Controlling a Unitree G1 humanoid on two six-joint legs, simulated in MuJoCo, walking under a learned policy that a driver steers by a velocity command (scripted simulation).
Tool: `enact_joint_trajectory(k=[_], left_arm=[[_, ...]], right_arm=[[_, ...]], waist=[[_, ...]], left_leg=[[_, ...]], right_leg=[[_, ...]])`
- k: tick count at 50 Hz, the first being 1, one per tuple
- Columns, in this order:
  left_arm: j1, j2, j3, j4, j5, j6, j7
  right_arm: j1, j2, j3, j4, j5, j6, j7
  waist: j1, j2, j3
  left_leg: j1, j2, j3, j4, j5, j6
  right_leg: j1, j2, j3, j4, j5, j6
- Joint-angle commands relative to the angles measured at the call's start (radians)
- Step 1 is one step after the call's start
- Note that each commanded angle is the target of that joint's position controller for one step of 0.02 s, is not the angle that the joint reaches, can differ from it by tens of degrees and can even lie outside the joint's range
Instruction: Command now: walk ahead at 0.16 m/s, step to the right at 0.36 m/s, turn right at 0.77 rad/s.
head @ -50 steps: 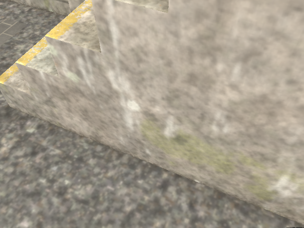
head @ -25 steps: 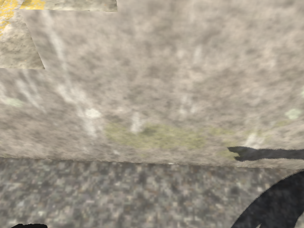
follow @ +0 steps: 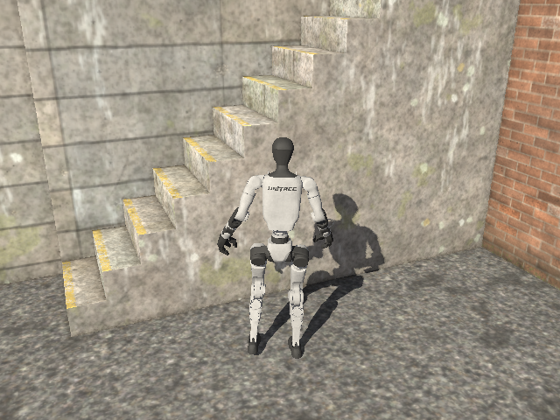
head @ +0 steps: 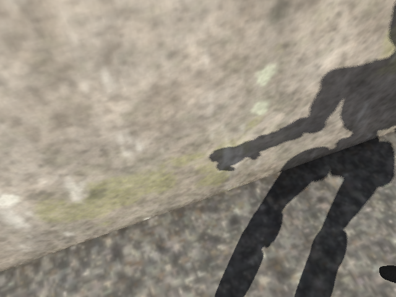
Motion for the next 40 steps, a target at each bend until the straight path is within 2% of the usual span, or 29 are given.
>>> enact_joint_trajectory(k=[1,2,3,4,5,6,7,8,9,12,14,15,16,17,18,19,20,21,23,24,25,26,27,28,30,33,35,36,40], left_arm=[[-0.154,0.105,0.006,-0.138,0.018,-0.026,-0.049],[-0.145,0.048,-0.019,-0.148,0.024,-0.03,-0.059],[-0.135,-0.048,-0.052,-0.159,0.046,-0.03,-0.063],[-0.026,-0.074,-0.067,-0.155,0.049,-0.026,-0.069],[0.003,0.008,-0.044,-0.135,0.007,-0.012,-0.069],[0.016,0.067,-0.032,-0.134,0.011,-0.008,-0.06],[0.044,0.101,-0.023,-0.121,0.043,0.002,-0.046],[0.048,0.103,-0.025,-0.124,0.066,0.006,-0.037],[0.025,0.075,-0.037,-0.135,0.073,0.006,-0.036],[0.036,-0.039,-0.067,-0.151,0.063,-0.007,-0.028],[0.162,-0.042,-0.048,-0.098,0.041,-0.012,-0.024],[0.234,-0.02,-0.031,-0.063,0.022,-0.01,-0.018],[0.265,0.031,-0.017,-0.049,0.029,-0.008,-0.017],[0.233,0.158,-0.004,-0.091,0.067,-0.011,-0.023],[0.2,0.165,0.008,-0.113,0.093,-0.021,-0.026],[0.133,0.098,-0.006,-0.121,0.087,-0.022,-0.02],[0.074,0.04,-0.02,-0.115,0.07,-0.019,-0.009],[0.018,0.021,-0.022,-0.119,0.06,-0.019,0.006],[-0.038,0.011,-0.023,-0.114,0.059,-0.028,0.028],[0.082,0.025,-0.006,-0.075,-0.001,-0.1,0.036],[0.083,0.036,-0.002,-0.06,-0.024,-0.136,0.052],[0.101,0.027,-0.001,-0.038,-0.025,-0.155,0.068],[0.137,0.022,-0.002,-0.014,-0.003,-0.171,0.084],[0.138,0.007,-0.005,0.003,0.018,-0.175,0.089],[0.079,-0.001,-0.007,0.009,0.022,-0.174,0.094],[0.045,0.068,0.017,0.031,0.015,-0.161,0.102],[0.027,0.076,0.018,0.041,0.01,-0.143,0.104],[0.025,0.11,0.025,0.045,0.016,-0.134,0.1],[-0.053,0.132,0.039,0.036,-0.036,-0.119,0.07]], right_arm=[[0.344,-0.143,-0.063,0.099,0.03,-0.004,-0.044],[0.423,-0.153,-0.069,0.126,0.034,-0.007,-0.043],[0.539,-0.188,-0.074,0.143,0.005,-0.014,-0.041],[0.49,-0.288,-0.08,0.116,-0.036,-0.021,-0.061],[0.352,-0.305,-0.09,0.111,-0.026,-0.039,-0.079],[0.255,-0.27,-0.081,0.103,0.006,-0.042,-0.079],[0.2,-0.247,-0.072,0.103,0.021,-0.032,-0.073],[0.198,-0.244,-0.069,0.106,0.024,-0.02,-0.061],[0.218,-0.255,-0.073,0.105,0.02,-0.012,-0.053],[0.233,-0.322,-0.113,0.061,0.0,0.0,-0.044],[0.249,-0.276,-0.111,0.035,0.004,0.003,-0.04],[0.248,-0.213,-0.091,0.021,0.01,0.004,-0.039],[0.28,-0.127,-0.067,0.014,0.001,0.008,-0.033],[0.352,-0.04,-0.045,-0.023,-0.037,0.014,-0.031],[0.346,-0.08,-0.043,-0.027,-0.003,0.017,-0.042],[0.316,-0.124,-0.052,-0.025,0.011,0.026,-0.049],[0.314,-0.135,-0.057,-0.004,0.0,0.04,-0.054],[0.322,-0.135,-0.056,0.013,-0.016,0.053,-0.059],[0.361,-0.108,-0.046,0.024,-0.021,0.062,-0.053],[0.241,-0.054,-0.015,-0.032,0.01,0.04,-0.004],[0.193,-0.038,-0.01,-0.059,0.043,0.028,0.02],[0.165,-0.039,-0.009,-0.074,0.05,0.022,0.038],[0.17,-0.057,-0.015,-0.055,0.043,0.009,0.052],[0.191,-0.066,-0.022,-0.043,0.045,0.004,0.064],[0.129,-0.053,-0.022,-0.062,0.028,0.003,0.072],[-0.003,0.004,0.002,-0.131,0.019,0.008,0.082],[-0.051,0.034,0.017,-0.143,0.016,0.006,0.097],[-0.029,0.023,0.011,-0.137,0.012,0.004,0.102],[0.123,-0.072,-0.027,-0.092,0.015,0.04,0.093]], waist=[[-0.122,-0.178,-0.259],[-0.147,-0.149,-0.271],[-0.173,-0.061,-0.305],[-0.091,0.085,-0.254],[-0.038,0.117,-0.127],[0.013,0.139,-0.071],[0.051,0.137,-0.045],[0.06,0.141,-0.017],[0.046,0.153,0.011],[0.031,0.228,0.002],[0.065,0.22,-0.036],[0.09,0.162,-0.055],[0.084,-0.059,-0.113],[-0.003,-0.344,-0.197],[0.015,-0.449,-0.219],[-0.016,-0.367,-0.158],[-0.055,-0.256,-0.117],[-0.086,-0.178,-0.102],[-0.131,-0.135,-0.126],[-0.059,-0.098,-0.207],[-0.051,-0.079,-0.166],[-0.043,-0.055,-0.154],[-0.035,-0.029,-0.166],[-0.043,-0.025,-0.163],[-0.038,-0.06,-0.1],[-0.013,-0.072,-0.044],[-0.003,-0.052,-0.045],[-0.016,-0.076,-0.078],[-0.129,-0.176,-0.213]], left_leg=[[0.432,-0.034,0.066,-0.289,0.235,0.025],[0.554,0.042,-0.005,-0.336,0.299,0.05],[0.66,0.271,-0.252,-0.341,0.22,0.135],[0.518,0.571,-0.702,-0.504,0.068,0.339],[0.328,0.594,-0.795,-0.602,-0.193,0.347],[0.238,0.512,-0.674,-0.608,-0.302,0.273],[0.187,0.432,-0.533,-0.587,-0.259,0.201],[0.136,0.374,-0.429,-0.581,-0.218,0.158],[0.08,0.32,-0.347,-0.596,-0.154,0.136],[-0.07,0.198,-0.15,-0.635,0.067,0.071],[-0.087,0.183,-0.136,-0.584,0.124,0.061],[-0.073,0.144,-0.118,-0.459,0.117,0.053],[-0.12,0.041,-0.028,-0.172,-0.093,0.025],[-0.261,-0.077,0.045,0.095,-0.302,-0.006],[-0.266,-0.026,0.05,0.314,-0.322,-0.003],[-0.27,0.007,0.043,0.416,-0.276,0.006],[-0.268,0.019,0.05,0.463,-0.207,0.002],[-0.242,0.024,0.058,0.503,-0.144,-0.014],[-0.173,0.048,0.063,0.491,-0.047,-0.033],[-0.364,0.158,-0.068,0.513,0.141,0.011],[-0.524,0.122,-0.163,0.523,0.197,0.044],[-0.627,0.104,-0.208,0.532,0.232,0.076],[-0.64,0.099,-0.211,0.531,0.236,0.087],[-0.601,0.096,-0.178,0.49,0.222,0.088],[-0.488,0.091,-0.076,0.393,0.206,0.056],[-0.359,0.09,0.047,0.235,0.195,0.004],[-0.23,0.066,0.109,0.056,0.229,0.014],[-0.144,0.04,0.145,0.017,0.221,0.024],[0.034,-0.022,0.159,-0.085,0.154,0.098]], right_leg=[[-0.105,-0.061,0.143,-0.028,-0.034,-0.136],[-0.209,-0.007,0.136,0.084,-0.211,-0.094],[-0.339,0.057,0.123,0.36,-0.408,-0.048],[-0.455,0.068,0.196,0.609,-0.478,0.014],[-0.482,0.006,0.254,0.769,-0.344,0.029],[-0.446,-0.012,0.261,0.839,-0.272,0.036],[-0.397,-0.032,0.208,0.855,-0.22,0.054],[-0.344,-0.062,0.151,0.779,-0.189,0.069],[-0.266,-0.06,0.083,0.687,-0.188,0.085],[0.1,-0.022,-0.025,0.306,-0.276,0.078],[0.313,-0.024,-0.058,0.093,-0.069,0.044],[0.362,-0.029,-0.06,-0.025,-0.069,0.027],[0.442,-0.093,0.002,-0.11,-0.045,0.016],[0.441,-0.31,0.219,-0.072,0.24,-0.082],[0.265,-0.319,0.302,-0.193,0.05,-0.181],[0.183,-0.297,0.261,-0.224,-0.05,-0.171],[0.137,-0.269,0.168,-0.209,-0.011,-0.14],[0.114,-0.254,0.084,-0.18,0.124,-0.122],[0.112,-0.258,-0.027,-0.133,0.416,-0.136],[0.27,-0.407,0.209,-0.248,-0.207,-0.068],[0.382,-0.465,0.314,-0.268,-0.32,-0.019],[0.46,-0.49,0.323,-0.259,-0.298,0.029],[0.521,-0.476,0.259,-0.25,-0.187,0.035],[0.543,-0.438,0.15,-0.243,-0.026,0.023],[0.417,-0.357,-0.029,-0.238,0.28,0.018],[0.267,-0.312,-0.179,-0.231,0.55,0.012],[0.214,-0.274,-0.252,-0.198,0.652,0.021],[0.213,-0.258,-0.285,-0.162,0.771,0.028],[0.329,-0.303,-0.291,0.048,1.092,0.007]])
